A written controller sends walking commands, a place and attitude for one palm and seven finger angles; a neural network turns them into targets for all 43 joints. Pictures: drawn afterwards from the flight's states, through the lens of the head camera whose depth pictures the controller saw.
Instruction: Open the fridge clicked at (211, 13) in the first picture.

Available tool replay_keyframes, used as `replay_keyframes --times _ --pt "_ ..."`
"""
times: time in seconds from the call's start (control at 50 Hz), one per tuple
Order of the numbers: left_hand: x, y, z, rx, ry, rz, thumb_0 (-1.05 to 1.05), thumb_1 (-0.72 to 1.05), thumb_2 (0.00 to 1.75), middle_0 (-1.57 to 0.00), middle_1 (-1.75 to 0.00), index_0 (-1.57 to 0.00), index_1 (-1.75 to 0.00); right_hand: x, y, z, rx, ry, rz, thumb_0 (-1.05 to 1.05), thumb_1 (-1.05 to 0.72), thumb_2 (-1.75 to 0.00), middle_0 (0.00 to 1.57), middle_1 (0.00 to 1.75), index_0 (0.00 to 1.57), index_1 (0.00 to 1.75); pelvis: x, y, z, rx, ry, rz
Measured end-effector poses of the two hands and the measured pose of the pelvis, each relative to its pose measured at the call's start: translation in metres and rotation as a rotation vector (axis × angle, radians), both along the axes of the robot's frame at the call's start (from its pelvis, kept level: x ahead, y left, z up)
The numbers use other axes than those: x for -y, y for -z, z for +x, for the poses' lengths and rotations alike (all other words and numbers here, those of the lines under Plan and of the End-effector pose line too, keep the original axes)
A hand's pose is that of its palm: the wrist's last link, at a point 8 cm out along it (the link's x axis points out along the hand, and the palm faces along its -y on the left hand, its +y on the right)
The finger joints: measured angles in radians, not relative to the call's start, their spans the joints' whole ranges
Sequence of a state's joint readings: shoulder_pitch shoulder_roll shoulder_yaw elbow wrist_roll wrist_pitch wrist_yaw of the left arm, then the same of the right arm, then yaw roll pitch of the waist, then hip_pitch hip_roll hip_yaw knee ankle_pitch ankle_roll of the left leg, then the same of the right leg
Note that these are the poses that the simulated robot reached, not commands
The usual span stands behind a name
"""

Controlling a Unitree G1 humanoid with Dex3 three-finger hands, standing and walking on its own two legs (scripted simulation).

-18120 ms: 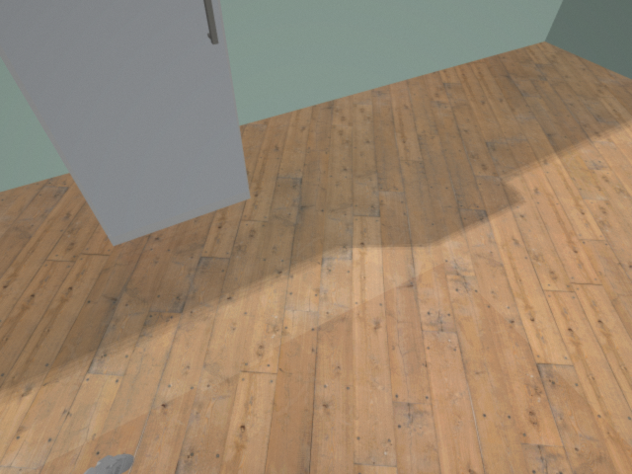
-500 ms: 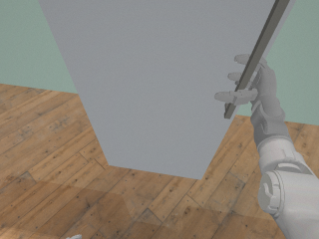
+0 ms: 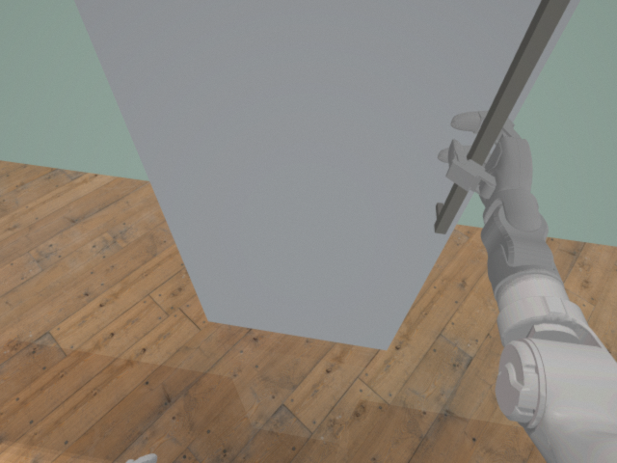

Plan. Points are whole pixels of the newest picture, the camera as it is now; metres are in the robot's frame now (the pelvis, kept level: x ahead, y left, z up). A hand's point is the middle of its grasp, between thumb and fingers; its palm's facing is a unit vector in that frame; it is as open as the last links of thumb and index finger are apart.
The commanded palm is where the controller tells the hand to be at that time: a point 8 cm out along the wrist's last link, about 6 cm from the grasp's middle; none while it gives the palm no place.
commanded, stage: grip the handle and tug to test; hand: right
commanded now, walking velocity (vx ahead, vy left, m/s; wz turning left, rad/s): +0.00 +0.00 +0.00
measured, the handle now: (484, 127) +0.51 -0.15 +0.18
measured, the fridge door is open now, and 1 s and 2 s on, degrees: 0 0 19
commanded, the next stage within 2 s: pull the door a little, standing still in 0.72 s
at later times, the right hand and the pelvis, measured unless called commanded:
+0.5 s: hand (457, 165) +0.47 -0.12 +0.15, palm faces +0.02 +1.00 +0.02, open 4.9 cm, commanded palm +0.42 -0.18 +0.15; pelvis +0.01 +0.00 +0.00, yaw +1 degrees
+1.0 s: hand (462, 171) +0.46 -0.13 +0.16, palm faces +0.03 +1.00 +0.02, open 5.5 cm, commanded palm +0.41 -0.18 +0.15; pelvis +0.04 +0.00 +0.01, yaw +1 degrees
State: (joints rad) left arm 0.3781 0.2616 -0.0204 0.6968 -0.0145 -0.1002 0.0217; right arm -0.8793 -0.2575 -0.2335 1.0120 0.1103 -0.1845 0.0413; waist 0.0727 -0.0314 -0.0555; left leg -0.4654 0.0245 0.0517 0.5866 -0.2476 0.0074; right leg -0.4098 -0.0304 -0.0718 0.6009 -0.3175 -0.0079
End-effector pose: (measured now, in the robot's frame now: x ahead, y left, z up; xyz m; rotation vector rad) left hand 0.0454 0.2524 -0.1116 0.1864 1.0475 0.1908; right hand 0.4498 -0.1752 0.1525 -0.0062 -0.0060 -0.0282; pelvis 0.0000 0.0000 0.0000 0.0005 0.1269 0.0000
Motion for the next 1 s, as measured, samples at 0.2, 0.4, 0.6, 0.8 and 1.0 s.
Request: replay_keyframes --times 0.2,0.4,0.6,0.8,1.0 --pt "-0.004 -0.002 0.013 0.013 0.002 0.001 0.01 0.9 0.9 -0.2 -0.3 -0.2 -0.3 0.0 0.0 0.001 -0.006 -0.002 0.004 0.01 -0.82 -0.86 0.44 1.4 0.44 1.4 -0.003 -0.002 0.005 0.004 0.001 0.0" --pt "-0.006 -0.005 0.024 0.031 0.002 0.005 0.01 0.9 0.9 -0.2 -0.3 -0.2 -0.3 0.0 0.0 0.001 -0.009 -0.006 0.011 0.01 -0.82 -0.86 0.44 1.4 0.44 1.4 -0.005 -0.003 0.009 0.006 -0.003 0.0" --pt "-0.004 -0.011 0.038 0.071 -0.027 -0.009 0.01 0.9 0.9 -0.2 -0.3 -0.2 -0.3 0.002 0.0 -0.006 0.011 -0.005 0.028 0.02 -0.81 -0.81 0.39 1.4 0.42 1.4 -0.003 -0.005 0.019 0.018 -0.029 0.001" --pt "0.003 -0.017 0.07 0.118 -0.018 -0.017 0.01 0.9 0.9 -0.2 -0.3 -0.2 -0.3 0.004 -0.002 -0.016 0.002 -0.01 0.024 0.03 -0.79 -0.79 0.34 1.4 0.36 1.38 0.001 -0.008 0.032 0.036 -0.035 0.006" --pt "0.014 -0.02 0.101 0.138 0.035 -0.01 0.01 0.9 0.9 -0.2 -0.3 -0.2 -0.3 0.004 -0.004 -0.017 -0.027 -0.003 0.023 0.03 -0.78 -0.81 0.34 1.38 0.37 1.37 0.004 -0.009 0.037 0.044 -0.011 0.009"
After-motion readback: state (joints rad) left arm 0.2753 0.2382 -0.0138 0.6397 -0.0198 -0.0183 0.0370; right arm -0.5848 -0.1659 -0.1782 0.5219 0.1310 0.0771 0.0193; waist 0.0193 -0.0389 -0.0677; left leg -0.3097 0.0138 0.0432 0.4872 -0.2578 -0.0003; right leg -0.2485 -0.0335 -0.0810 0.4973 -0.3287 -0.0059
